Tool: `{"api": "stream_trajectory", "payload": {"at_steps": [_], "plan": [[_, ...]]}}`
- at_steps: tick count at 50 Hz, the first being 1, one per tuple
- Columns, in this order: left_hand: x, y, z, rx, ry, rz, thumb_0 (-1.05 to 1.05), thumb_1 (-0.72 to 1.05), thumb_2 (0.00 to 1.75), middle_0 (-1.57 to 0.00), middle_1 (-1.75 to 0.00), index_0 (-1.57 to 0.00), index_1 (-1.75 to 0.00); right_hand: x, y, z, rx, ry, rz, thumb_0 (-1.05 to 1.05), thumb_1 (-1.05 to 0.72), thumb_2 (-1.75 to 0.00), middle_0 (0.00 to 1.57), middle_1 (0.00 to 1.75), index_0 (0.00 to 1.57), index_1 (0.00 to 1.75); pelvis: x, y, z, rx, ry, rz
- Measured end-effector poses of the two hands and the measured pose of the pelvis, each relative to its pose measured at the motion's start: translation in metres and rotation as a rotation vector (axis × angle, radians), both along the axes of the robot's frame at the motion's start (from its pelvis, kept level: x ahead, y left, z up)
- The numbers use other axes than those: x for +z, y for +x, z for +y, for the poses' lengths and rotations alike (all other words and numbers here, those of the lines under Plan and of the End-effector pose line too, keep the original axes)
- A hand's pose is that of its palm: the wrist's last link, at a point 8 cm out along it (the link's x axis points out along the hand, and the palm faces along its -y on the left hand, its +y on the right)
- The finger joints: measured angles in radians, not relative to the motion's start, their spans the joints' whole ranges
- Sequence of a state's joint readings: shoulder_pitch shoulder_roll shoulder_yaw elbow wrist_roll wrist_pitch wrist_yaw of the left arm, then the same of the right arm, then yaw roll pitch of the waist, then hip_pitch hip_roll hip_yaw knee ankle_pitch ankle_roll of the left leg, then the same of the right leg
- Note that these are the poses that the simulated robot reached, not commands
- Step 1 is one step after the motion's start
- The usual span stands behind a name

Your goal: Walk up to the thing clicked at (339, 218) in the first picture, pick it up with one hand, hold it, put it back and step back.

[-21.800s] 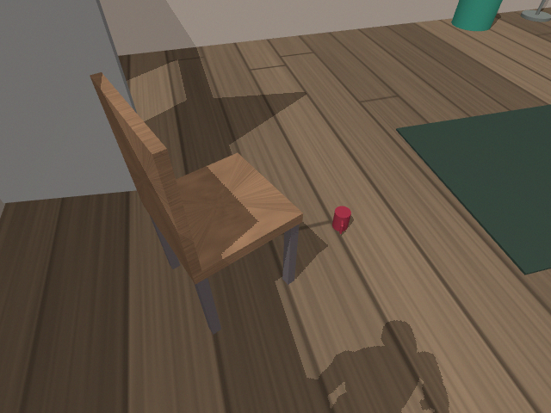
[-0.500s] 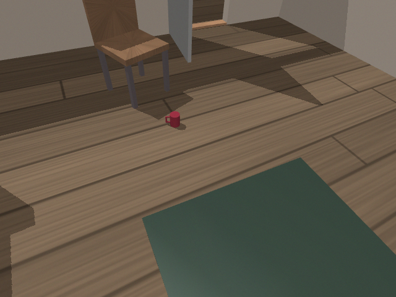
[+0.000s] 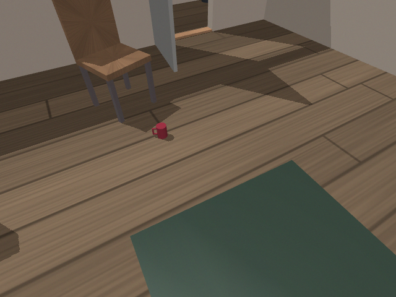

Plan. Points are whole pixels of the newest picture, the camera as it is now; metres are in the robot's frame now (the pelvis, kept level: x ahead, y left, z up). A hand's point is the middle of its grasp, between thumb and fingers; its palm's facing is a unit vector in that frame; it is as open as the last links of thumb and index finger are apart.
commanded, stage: walk up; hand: left
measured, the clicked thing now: (159, 130) +1.42 +0.29 -0.72
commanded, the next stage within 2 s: none
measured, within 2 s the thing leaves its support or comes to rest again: neither
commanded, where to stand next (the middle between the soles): +1.05 +0.03 m, yaw +0 degrees
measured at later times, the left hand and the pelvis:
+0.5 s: hand out of the picture +0.17 +0.24 -0.14, palm faces +0.12 -0.93 -0.34, open 7.4 cm; pelvis +0.21 -0.03 +0.00, yaw +6 degrees
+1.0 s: hand (118, 166) +0.56 +0.26 -0.13, palm faces -0.02 -0.92 -0.40, open 7.4 cm; pelvis +0.48 -0.02 -0.01, yaw +2 degrees
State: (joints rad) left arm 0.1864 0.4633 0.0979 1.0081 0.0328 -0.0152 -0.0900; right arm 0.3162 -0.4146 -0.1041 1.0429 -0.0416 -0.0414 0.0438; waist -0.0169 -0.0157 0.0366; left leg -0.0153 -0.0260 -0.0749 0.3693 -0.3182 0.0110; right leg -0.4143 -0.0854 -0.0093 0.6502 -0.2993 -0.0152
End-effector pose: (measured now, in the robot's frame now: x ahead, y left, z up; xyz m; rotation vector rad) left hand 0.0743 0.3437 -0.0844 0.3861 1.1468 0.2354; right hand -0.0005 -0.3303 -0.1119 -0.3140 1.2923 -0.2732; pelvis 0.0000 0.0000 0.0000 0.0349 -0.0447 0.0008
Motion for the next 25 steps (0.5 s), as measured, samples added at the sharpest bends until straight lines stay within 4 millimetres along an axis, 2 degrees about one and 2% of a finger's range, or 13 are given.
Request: {"api": "stream_trajectory", "payload": {"at_steps": [3,5,10,14,20,25], "plan": [[0.002,0.018,-0.018,0.023,0.028,-0.058,0.01,0.9,0.9,-0.21,-0.3,-0.2,-0.3,-0.021,0.028,-0.024,0.024,-0.004,0.012,0.01,-0.9,-0.9,0.21,0.3,0.2,0.3,-0.012,0.023,-0.019,0.018,-0.038,-0.013],[0.002,0.017,-0.029,0.057,0.033,-0.083,0.01,0.9,0.9,-0.21,-0.3,-0.2,-0.3,-0.026,0.056,-0.028,0.053,0.007,0.007,0.01,-0.91,-0.9,0.21,0.3,0.2,0.3,-0.013,0.036,-0.028,0.038,-0.044,-0.02],[0.01,0.007,-0.059,0.127,-0.01,-0.019,0.01,0.9,0.9,-0.21,-0.3,-0.2,-0.3,-0.004,0.134,-0.025,0.124,0.063,-0.097,0.01,-0.91,-0.9,0.2,0.3,0.2,0.3,0.009,0.07,-0.041,0.047,-0.03,-0.029],[0.008,0.013,-0.074,0.153,-0.041,0.034,0.01,0.9,0.9,-0.21,-0.3,-0.21,-0.3,0.013,0.182,-0.028,0.162,0.072,-0.136,0.01,-0.91,-0.9,0.21,0.3,0.2,0.3,0.018,0.1,-0.047,0.052,-0.03,-0.018],[-0.002,0.048,-0.077,0.17,-0.072,0.065,0.01,0.9,0.9,-0.21,-0.3,-0.21,-0.3,0.023,0.243,-0.033,0.197,0.029,-0.079,0.01,-0.91,-0.9,0.21,0.3,0.2,0.3,0.017,0.152,-0.043,0.081,-0.054,0.005],[-0.021,0.086,-0.059,0.184,-0.083,0.104,0.01,0.9,0.9,-0.21,-0.3,-0.21,-0.3,0.02,0.317,-0.015,0.241,-0.003,-0.07,0.01,-0.91,-0.9,0.2,0.3,0.2,0.3,0.004,0.207,-0.028,0.094,-0.082,0.017]]}}
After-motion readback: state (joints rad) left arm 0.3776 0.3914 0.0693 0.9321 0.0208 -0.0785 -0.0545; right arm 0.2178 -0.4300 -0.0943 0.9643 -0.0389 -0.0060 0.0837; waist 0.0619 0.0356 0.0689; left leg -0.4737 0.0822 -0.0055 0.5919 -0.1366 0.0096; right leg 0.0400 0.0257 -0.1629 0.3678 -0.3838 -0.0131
